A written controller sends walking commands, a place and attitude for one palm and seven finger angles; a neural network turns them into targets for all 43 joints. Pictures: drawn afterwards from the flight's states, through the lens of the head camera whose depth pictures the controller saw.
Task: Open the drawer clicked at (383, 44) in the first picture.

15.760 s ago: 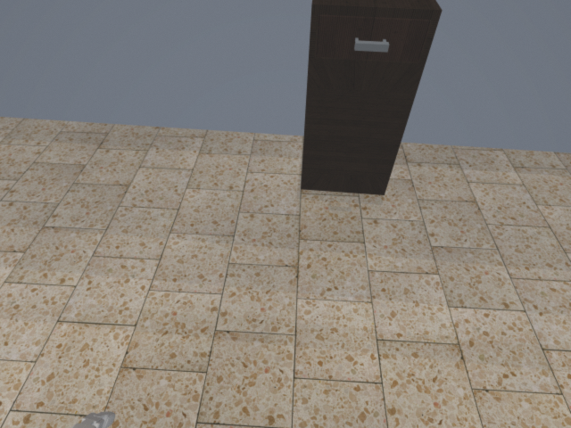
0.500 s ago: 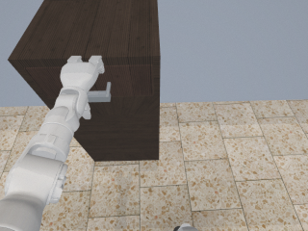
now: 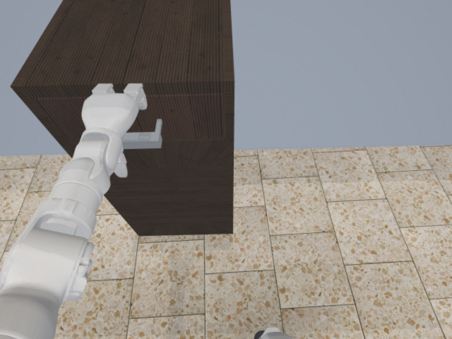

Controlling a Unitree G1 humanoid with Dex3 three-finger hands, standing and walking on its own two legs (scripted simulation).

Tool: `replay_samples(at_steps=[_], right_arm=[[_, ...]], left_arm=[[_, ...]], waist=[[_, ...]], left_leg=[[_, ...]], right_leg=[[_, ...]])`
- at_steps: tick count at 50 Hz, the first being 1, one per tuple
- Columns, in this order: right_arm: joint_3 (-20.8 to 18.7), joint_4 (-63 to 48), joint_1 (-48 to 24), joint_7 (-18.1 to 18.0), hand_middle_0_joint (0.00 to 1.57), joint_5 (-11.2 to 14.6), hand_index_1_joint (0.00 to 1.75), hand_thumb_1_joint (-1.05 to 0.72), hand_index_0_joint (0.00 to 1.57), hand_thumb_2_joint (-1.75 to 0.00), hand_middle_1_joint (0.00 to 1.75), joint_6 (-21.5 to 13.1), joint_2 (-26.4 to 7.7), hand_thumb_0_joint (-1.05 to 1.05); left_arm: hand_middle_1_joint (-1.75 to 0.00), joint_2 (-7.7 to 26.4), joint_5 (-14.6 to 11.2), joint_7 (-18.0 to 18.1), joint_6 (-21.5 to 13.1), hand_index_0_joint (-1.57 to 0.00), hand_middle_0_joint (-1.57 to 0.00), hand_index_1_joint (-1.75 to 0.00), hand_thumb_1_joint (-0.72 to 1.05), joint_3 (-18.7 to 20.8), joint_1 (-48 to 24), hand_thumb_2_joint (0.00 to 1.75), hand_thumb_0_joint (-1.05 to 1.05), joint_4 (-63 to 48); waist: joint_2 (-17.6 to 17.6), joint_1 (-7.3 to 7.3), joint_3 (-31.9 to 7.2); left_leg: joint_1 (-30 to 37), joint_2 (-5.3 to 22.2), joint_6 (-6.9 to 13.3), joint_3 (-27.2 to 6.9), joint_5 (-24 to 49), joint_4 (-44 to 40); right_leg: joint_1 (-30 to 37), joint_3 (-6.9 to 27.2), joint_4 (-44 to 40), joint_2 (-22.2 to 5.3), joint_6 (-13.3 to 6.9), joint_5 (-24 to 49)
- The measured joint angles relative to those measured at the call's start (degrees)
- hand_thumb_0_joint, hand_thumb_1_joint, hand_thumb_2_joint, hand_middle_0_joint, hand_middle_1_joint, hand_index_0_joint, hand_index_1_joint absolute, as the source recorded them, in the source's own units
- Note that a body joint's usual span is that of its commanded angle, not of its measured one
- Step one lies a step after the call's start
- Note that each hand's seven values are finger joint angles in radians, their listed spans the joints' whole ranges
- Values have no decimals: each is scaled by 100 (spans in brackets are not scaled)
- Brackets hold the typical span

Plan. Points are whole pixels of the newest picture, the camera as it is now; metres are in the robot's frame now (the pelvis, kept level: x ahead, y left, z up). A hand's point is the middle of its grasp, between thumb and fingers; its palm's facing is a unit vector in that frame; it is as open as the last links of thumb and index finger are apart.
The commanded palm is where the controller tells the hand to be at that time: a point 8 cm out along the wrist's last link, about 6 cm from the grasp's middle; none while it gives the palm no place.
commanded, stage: lower the fingers behind the handle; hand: left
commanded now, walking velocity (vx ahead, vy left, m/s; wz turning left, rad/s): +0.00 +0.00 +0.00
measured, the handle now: (135, 132) +0.53 +0.19 +0.01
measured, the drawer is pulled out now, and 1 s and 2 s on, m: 0.00 0.00 0.00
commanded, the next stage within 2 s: close the thumb around the handle in 1.64 s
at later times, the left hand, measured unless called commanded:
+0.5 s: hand (130, 142) +0.48 +0.18 +0.03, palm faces -0.02 +0.00 -1.00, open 13.8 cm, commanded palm +0.46 +0.19 +0.09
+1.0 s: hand (129, 153) +0.48 +0.19 +0.00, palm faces -0.02 +0.00 -1.00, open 13.8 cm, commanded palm +0.46 +0.20 +0.05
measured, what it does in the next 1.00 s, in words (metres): stands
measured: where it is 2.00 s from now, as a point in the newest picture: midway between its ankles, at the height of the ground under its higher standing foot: outside the picture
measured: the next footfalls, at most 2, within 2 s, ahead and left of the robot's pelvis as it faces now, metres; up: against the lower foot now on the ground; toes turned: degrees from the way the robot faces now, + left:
none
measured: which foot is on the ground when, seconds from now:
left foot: down 0.00-1.00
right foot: down 0.00-1.00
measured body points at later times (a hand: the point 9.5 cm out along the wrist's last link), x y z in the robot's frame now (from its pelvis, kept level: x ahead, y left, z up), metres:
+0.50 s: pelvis +0.00 +0.00 -0.01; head +0.10 -0.01 +0.43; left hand +0.48 +0.18 +0.09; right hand +0.04 -0.27 -0.14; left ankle -0.04 +0.12 -0.72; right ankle +0.03 -0.12 -0.72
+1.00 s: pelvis +0.00 +0.00 -0.02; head +0.10 -0.01 +0.42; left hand +0.47 +0.19 +0.06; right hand +0.03 -0.28 -0.15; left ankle -0.04 +0.12 -0.72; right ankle +0.03 -0.12 -0.72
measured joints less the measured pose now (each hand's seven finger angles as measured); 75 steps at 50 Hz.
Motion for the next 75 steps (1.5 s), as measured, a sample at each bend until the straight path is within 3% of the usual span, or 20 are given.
replay_samples(at_steps=[15,20,25,31,37,41,46,54,64,75], right_arm=[[123,-149,-125,19,21,32,30,-90,21,-90,30,59,76,1],[97,-202,-108,-7,21,-9,30,-90,21,-90,30,-3,91,1],[12,-102,-35,45,21,-110,30,-90,21,-90,30,-50,81,1],[-21,54,-19,136,21,-126,30,-90,21,-90,30,33,65,1],[20,73,-19,123,21,-74,30,-90,21,-90,30,98,79,1],[52,-1,-41,69,21,-80,30,-90,21,-90,30,48,89,1],[33,-19,-53,71,21,-126,30,-90,21,-90,30,-22,66,1],[23,61,-149,109,21,-156,30,-90,21,-90,30,-41,22,1],[140,-52,-162,55,21,-122,30,-90,21,-90,30,-14,-5,1],[96,30,1,79,21,-156,30,-90,21,-90,30,-38,15,1]], left_arm=[[-121,-107,16,-70,282,-33,-33,-124,-49,-57,-127,30,0,307],[-121,-85,41,-68,73,-32,-32,-122,-49,13,30,30,0,247],[-121,-122,153,244,-124,-32,-32,-121,-49,129,139,30,0,86],[-121,-172,151,526,174,-32,-32,-121,-49,141,102,30,0,231],[-121,-246,69,381,386,-32,-32,-121,-49,45,66,30,0,402],[-121,-193,72,276,210,-32,-32,-121,-49,147,147,30,0,383],[-121,-130,153,440,-27,-32,-32,-120,-49,253,267,30,0,308],[-123,-103,210,725,31,-32,-32,-120,-49,235,137,30,0,411],[-124,15,159,562,137,-32,-32,-120,-49,309,-75,30,0,643],[-123,18,189,687,65,-32,-31,-120,-49,304,-35,30,0,529]], waist=[[0,-5,-78],[-11,-49,-52],[-5,-49,-108],[32,-57,-164],[45,-67,-169],[24,-110,-150],[4,-107,-189],[-23,-134,-220],[-34,-273,-218],[18,-268,-244]], left_leg=[[-60,-9,24,64,-40,52],[-229,-7,25,59,-90,192],[-482,-10,19,31,-178,403],[-600,6,18,26,-247,526],[-526,14,17,41,-231,475],[-553,19,16,63,-230,491],[-742,24,8,64,-292,665],[-1095,12,11,14,-380,974],[-1345,10,37,85,-426,1186],[-1583,-10,67,83,-498,1411]], right_leg=[[-92,64,72,-1,25,-28],[-250,59,189,1,26,-65],[-484,33,373,-3,24,-146],[-594,28,468,15,21,-196],[-532,41,430,24,20,-181],[-575,63,460,32,17,-177],[-763,64,622,38,14,-229],[-1075,18,873,24,14,-298],[-1343,91,1058,34,45,-300],[-1554,95,1230,16,74,-346]])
